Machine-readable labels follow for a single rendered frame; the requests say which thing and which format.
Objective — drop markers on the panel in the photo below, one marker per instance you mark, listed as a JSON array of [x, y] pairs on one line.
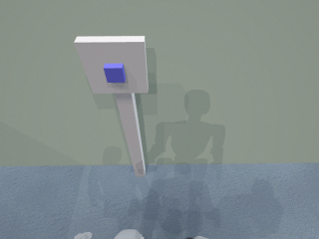
[[94, 53]]

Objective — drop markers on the robot left thigh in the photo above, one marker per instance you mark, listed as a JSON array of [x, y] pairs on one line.
[[129, 234]]

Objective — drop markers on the button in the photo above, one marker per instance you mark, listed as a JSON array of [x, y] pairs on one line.
[[115, 73]]

